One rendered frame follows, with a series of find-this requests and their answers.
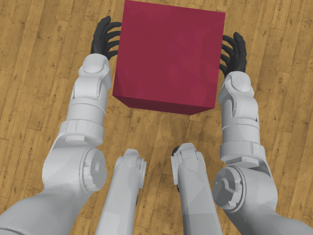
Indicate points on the carton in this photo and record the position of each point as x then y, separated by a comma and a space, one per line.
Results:
168, 58

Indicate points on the robot right hand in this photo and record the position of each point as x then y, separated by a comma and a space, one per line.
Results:
237, 60

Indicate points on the robot left hand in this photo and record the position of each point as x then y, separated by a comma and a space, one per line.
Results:
100, 42

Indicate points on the left robot thigh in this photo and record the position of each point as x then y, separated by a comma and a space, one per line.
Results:
117, 217

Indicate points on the right robot forearm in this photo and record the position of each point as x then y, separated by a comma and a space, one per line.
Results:
240, 124

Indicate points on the right robot shin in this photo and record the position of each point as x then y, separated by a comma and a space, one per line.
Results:
185, 146

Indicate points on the left robot forearm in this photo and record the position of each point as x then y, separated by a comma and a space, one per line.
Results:
84, 122

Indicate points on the right robot upper arm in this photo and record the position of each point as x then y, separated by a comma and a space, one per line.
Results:
249, 199

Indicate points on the left robot upper arm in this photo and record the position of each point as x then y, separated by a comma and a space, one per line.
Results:
70, 176

